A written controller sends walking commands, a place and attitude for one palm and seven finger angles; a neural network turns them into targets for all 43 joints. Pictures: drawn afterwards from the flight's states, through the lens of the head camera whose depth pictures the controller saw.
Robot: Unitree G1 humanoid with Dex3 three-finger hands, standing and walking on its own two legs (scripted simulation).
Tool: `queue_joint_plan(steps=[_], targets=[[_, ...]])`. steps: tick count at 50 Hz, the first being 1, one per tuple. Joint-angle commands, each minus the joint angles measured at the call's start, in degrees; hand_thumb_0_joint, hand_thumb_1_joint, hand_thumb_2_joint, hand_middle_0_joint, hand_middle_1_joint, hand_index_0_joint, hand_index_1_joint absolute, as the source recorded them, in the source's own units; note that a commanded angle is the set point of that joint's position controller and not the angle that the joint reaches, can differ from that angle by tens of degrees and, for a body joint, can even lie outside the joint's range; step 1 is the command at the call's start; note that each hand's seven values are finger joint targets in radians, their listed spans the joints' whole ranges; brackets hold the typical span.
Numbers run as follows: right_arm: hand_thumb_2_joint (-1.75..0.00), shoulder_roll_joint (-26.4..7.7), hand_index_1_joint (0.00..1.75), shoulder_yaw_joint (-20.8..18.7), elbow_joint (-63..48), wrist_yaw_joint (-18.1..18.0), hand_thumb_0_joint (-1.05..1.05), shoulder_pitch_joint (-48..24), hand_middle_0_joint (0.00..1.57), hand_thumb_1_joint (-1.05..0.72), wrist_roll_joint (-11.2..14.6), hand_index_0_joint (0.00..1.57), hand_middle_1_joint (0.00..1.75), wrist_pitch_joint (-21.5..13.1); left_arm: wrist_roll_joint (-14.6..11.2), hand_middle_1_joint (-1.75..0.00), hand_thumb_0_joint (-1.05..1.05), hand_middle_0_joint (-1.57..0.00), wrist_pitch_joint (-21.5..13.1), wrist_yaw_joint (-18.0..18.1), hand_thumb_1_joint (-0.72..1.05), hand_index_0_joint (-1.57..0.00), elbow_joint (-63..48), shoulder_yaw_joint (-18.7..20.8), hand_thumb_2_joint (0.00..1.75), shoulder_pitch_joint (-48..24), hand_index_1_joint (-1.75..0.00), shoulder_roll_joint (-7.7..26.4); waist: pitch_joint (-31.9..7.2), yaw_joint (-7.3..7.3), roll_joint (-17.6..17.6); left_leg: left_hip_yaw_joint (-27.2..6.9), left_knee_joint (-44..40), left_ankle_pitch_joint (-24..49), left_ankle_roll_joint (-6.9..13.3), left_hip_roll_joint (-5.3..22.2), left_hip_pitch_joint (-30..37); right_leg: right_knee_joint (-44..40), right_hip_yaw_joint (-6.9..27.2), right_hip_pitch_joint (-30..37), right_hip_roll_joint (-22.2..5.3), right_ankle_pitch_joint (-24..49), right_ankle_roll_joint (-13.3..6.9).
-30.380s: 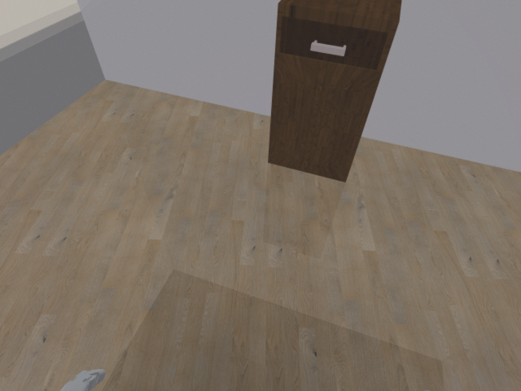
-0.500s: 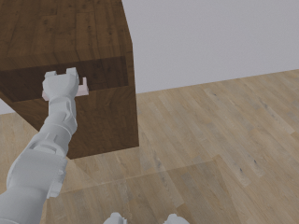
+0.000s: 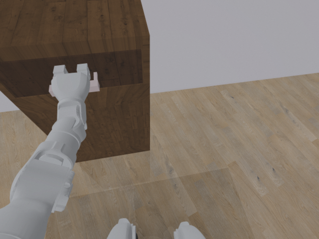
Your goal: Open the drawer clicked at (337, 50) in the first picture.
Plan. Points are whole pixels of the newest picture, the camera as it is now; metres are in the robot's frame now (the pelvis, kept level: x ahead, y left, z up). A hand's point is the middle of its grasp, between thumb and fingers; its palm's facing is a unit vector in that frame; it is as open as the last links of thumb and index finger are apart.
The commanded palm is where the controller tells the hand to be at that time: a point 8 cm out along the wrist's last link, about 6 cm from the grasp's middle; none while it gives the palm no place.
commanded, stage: lower the fingers behind the handle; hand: left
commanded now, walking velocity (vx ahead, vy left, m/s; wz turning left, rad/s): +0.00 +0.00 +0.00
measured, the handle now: (75, 82) +0.55 +0.22 +0.01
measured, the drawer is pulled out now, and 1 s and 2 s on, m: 0.00 0.01 0.01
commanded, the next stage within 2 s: lift the fingers back up to retry in 0.08 s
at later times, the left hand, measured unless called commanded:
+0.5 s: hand (79, 95) +0.49 +0.20 +0.03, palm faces +0.04 -0.05 -1.00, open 13.9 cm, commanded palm +0.46 +0.19 +0.09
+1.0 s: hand (69, 94) +0.46 +0.21 +0.07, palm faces +0.00 -0.01 -1.00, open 13.8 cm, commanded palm +0.45 +0.21 +0.12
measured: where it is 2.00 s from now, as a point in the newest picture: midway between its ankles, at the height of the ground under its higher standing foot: outside the picture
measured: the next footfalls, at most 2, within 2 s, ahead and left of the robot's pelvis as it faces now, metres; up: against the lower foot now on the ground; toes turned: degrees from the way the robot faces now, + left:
none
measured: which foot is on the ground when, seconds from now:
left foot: down 0.00-1.00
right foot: down 0.00-1.00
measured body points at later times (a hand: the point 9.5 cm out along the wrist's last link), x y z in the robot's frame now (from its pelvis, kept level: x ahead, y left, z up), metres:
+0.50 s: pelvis +0.03 +0.00 +0.02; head +0.12 +0.00 +0.46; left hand +0.48 +0.20 +0.08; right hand +0.05 -0.25 -0.12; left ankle +0.04 +0.11 -0.67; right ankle -0.01 -0.14 -0.67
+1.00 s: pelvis +0.03 -0.02 +0.04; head +0.09 -0.03 +0.48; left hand +0.46 +0.20 +0.12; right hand +0.12 -0.29 -0.10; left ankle +0.04 +0.11 -0.67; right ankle -0.01 -0.14 -0.67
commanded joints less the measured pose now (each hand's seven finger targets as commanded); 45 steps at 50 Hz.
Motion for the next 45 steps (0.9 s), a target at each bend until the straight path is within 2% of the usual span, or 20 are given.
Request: queue_joint_plan(steps=[1,2,6,9,10,13,17,19,21,23,25,28,29,30,31,32,35,40,42,45], targets=[[-0.9,-10.07,0.3,-2.9,-3.46,-1.66,0.0,7.45,0.2,-0.9,-0.33,0.2,0.3,-1.04,-1.03,-1.2,0.0,-0.3,-1.0,-3.81,-0.5,-0.3,-1.95,2.42,0.3,-13.96,-1.2,9.47,-14.65,-1.67,-2.87,1.37,-5.9,7.95,1.89,-1.91,17.82,-8.9,-3.39,3.33,2.08,10.47,-2.19],[-0.9,-9.84,0.3,-2.86,-3.75,-1.78,0.0,7.73,0.2,-0.9,-0.43,0.2,0.3,-1.34,-1.03,-1.2,0.0,-0.3,-2.23,-4.17,-0.5,-0.3,-3.1,1.79,0.3,-14.47,-1.2,8.87,-15.15,-1.89,-2.8,1.49,-5.61,7.94,2.01,-1.8,17.82,-8.66,-3.3,3.22,2.03,10.67,-1.99],[-0.9,-9.44,0.3,-3.44,-4.39,-1.77,0.0,8.24,0.2,-0.9,-0.74,0.2,0.3,-2.0,-0.78,-1.2,0.0,-0.3,-6.71,-4.13,-0.5,-0.3,-7.39,4.33,0.3,-11.37,-1.2,9.9,-19.03,0.01,-1.13,1.29,-4.49,11.79,1.76,-1.53,19.46,-7.03,-3.16,3.88,2.12,13.4,-2.5],[-0.9,-9.05,0.3,-4.06,-3.94,-1.75,0.0,8.65,0.2,-0.9,-1.03,0.2,0.3,-2.65,0.96,-1.2,0.0,-0.3,-9.82,-1.46,-0.5,-0.3,-12.11,5.24,0.3,-12.86,-1.2,10.09,-21.55,0.26,0.65,0.91,-3.21,14.4,1.53,-1.01,21.23,-5.83,-3.07,2.21,2.32,14.48,-2.65],[-0.9,-9.12,0.3,-4.46,-3.69,-1.65,0.0,8.87,0.2,-0.9,-1.18,0.2,0.3,-2.78,1.23,-1.2,0.0,-0.3,-10.44,-0.11,-0.5,-0.3,-15.33,6.9,0.3,-14.22,-1.2,11.58,-24.61,0.87,1.87,0.86,-2.98,16.11,1.32,-0.85,23.11,-5.5,-2.95,2.93,2.34,15.51,-2.69],[-0.9,-8.91,0.3,-5.47,-2.42,-0.94,0.0,9.28,0.2,-0.9,-1.55,0.2,0.3,-3.06,1.84,-1.2,0.0,-0.3,-9.66,3.7,-0.5,-0.3,-21.24,6.23,0.3,-16.98,-1.2,9.59,-29.89,0.98,7.49,-0.14,-2.98,24.19,0.38,-0.32,31.84,-5.15,-4.0,2.24,2.82,18.18,-3.13],[-0.9,-9.45,0.3,-5.53,-1.62,-0.65,0.0,8.95,0.2,-0.9,-1.42,0.2,0.3,-2.58,0.32,-1.2,0.0,-0.3,-5.74,5.83,-0.5,-0.3,-25.17,8.33,0.3,-18.71,-1.2,12.22,-32.28,0.93,5.86,-0.18,-4.33,30.04,0.4,-0.44,35.53,-6.96,-4.24,7.74,3.07,23.61,-2.71],[-0.9,-9.25,0.3,-5.45,-1.33,-0.65,0.0,8.24,0.2,-0.9,-1.17,0.2,0.3,-2.39,-0.06,-1.2,0.0,-0.3,-3.93,5.86,-0.5,-0.3,-26.92,6.4,0.3,-19.25,-1.2,10.16,-31.97,0.7,6.68,-0.2,-5.44,32.67,0.28,-0.33,38.19,-8.15,-4.6,8.8,3.14,24.98,-2.64],[-0.9,-9.49,0.3,-5.41,-0.98,-0.76,0.0,7.71,0.2,-0.9,-1.05,0.2,0.3,-2.08,-0.42,-1.2,0.0,-0.3,-2.12,5.31,-0.5,-0.3,-27.07,6.63,0.3,-18.78,-1.2,10.82,-30.46,0.56,6.0,0.11,-6.44,34.0,0.36,-0.46,38.79,-9.43,-4.61,11.15,3.16,27.05,-2.63],[-0.9,-9.58,0.3,-4.99,-0.78,-0.9,0.0,6.98,0.2,-0.9,-0.64,0.2,0.3,-1.51,-0.55,-1.2,0.0,-0.3,-0.06,4.18,-0.5,-0.3,-23.29,7.02,0.3,-14.52,-1.2,11.42,-26.24,1.08,3.49,0.69,-8.0,31.93,0.61,-0.91,36.74,-10.84,-4.56,13.36,3.2,27.9,-2.51],[-0.9,-9.41,0.3,-4.6,-1.05,-0.93,0.0,5.98,0.2,-0.9,-0.32,0.2,0.3,-1.14,-0.66,-1.2,0.0,-0.3,1.46,2.61,-0.5,-0.3,-20.2,4.84,0.3,-13.85,-1.2,9.41,-21.91,0.79,2.07,1.26,-9.95,28.01,0.84,-1.25,34.75,-12.53,-4.52,14.47,3.03,26.7,-2.51],[-0.9,-9.37,0.3,-4.17,-2.51,-0.95,0.0,4.65,0.2,-0.9,0.07,0.2,0.3,-0.27,-1.38,-1.2,0.0,-0.3,2.67,-0.82,-0.5,-0.3,-17.43,3.91,0.3,-9.33,-1.2,8.56,-20.07,1.92,0.75,2.42,-11.74,27.42,1.16,-1.82,33.83,-14.03,-3.97,18.68,2.7,29.13,-2.55],[-0.9,-9.3,0.3,-3.93,-3.14,-1.06,0.0,3.98,0.2,-0.9,0.29,0.2,0.3,0.05,-1.67,-1.2,0.0,-0.3,2.54,-2.08,-0.5,-0.3,-17.39,3.41,0.3,-8.62,-1.2,8.23,-19.32,1.93,-1.52,2.5,-12.35,26.41,1.31,-1.96,33.3,-14.8,-3.89,19.76,2.57,29.21,-2.33],[-0.9,-9.36,0.3,-4.0,-3.59,-1.15,0.0,3.67,0.2,-0.9,0.32,0.2,0.3,0.15,-2.15,-1.2,0.0,-0.3,2.17,-3.52,-0.5,-0.3,-17.83,1.8,0.3,-8.32,-1.2,6.54,-17.97,1.37,-1.89,2.89,-12.61,26.17,1.58,-2.08,33.47,-15.4,-3.67,20.33,2.47,30.26,-2.29],[-0.9,-9.39,0.3,-4.01,-4.17,-1.22,0.0,3.43,0.2,-0.9,0.43,0.2,0.3,0.4,-2.56,-1.2,0.0,-0.3,1.23,-4.74,-0.5,-0.3,-19.15,2.87,0.3,-7.93,-1.2,7.83,-18.62,1.93,-1.84,2.83,-12.97,27.06,1.52,-2.03,33.83,-15.52,-3.45,21.92,2.22,31.09,-2.42],[-0.9,-9.15,0.3,-3.88,-4.92,-1.31,0.0,2.76,0.2,-0.9,0.61,0.2,0.3,0.46,-2.64,-1.2,0.0,-0.3,0.42,-5.83,-0.5,-0.3,-19.96,1.38,0.3,-6.98,-1.2,6.31,-17.76,1.98,-1.58,3.11,-13.43,26.4,1.71,-2.3,34.16,-16.0,-3.35,21.89,2.2,30.84,-2.22],[-0.9,-9.34,0.3,-3.95,-5.83,-2.07,0.0,2.01,0.2,-0.9,0.68,0.2,0.3,0.61,-2.47,-1.2,0.0,-0.3,-3.15,-7.49,-0.5,-0.3,-24.04,3.85,0.3,-7.72,-1.2,10.06,-16.97,2.27,-3.29,3.37,-14.06,24.9,2.04,-2.6,34.34,-16.93,-2.5,24.02,1.72,32.0,-2.03],[-0.9,-8.59,0.3,-4.29,-6.07,-2.58,0.0,1.1,0.2,-0.9,0.81,0.2,0.3,-0.3,-0.74,-1.2,0.0,-0.3,-8.14,-4.81,-0.5,-0.3,-29.53,6.48,0.3,-9.67,-1.2,12.79,-16.26,2.93,-0.56,3.02,-14.55,24.38,1.88,-2.82,36.17,-17.16,-2.25,22.98,1.67,29.06,-2.42],[-0.9,-8.2,0.3,-4.36,-5.89,-2.21,0.0,1.12,0.2,-0.9,0.83,0.2,0.3,-0.79,-0.26,-1.2,0.0,-0.3,-8.12,-3.16,-0.5,-0.3,-28.37,4.42,0.3,-9.57,-1.2,9.62,-15.39,2.64,0.13,3.03,-14.53,23.64,1.72,-3.01,36.04,-17.21,-2.52,21.58,1.75,27.38,-2.48],[-0.9,-8.79,0.3,-4.39,-4.74,-1.9,0.0,1.18,0.2,-0.9,1.04,0.2,0.3,-1.06,-0.01,-1.2,0.0,-0.3,-6.15,-1.43,-0.5,-0.3,-24.52,4.7,0.3,-12.04,-1.2,10.5,-13.42,1.74,-1.38,3.02,-14.9,20.38,1.57,-2.98,34.78,-18.06,-2.35,19.85,1.69,24.24,-2.41]])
